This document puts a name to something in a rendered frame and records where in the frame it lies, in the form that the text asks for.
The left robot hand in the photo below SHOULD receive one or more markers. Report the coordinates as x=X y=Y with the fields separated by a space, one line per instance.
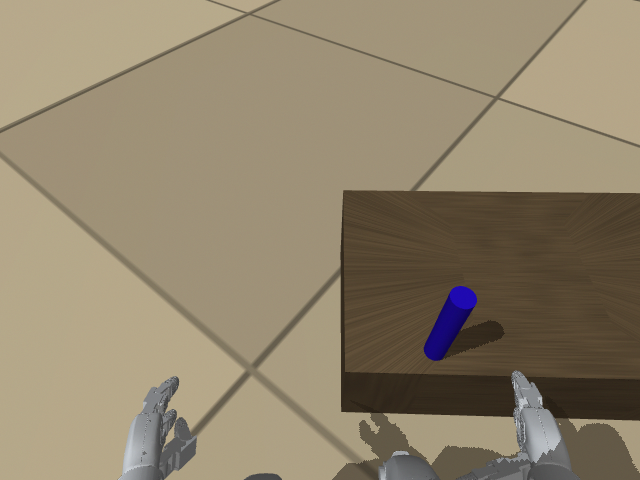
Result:
x=148 y=431

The right robot hand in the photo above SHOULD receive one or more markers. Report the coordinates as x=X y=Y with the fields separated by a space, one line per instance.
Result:
x=538 y=436

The can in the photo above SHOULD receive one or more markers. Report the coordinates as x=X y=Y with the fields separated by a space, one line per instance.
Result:
x=457 y=308

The right robot arm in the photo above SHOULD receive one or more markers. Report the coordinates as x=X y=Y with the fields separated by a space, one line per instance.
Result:
x=551 y=472

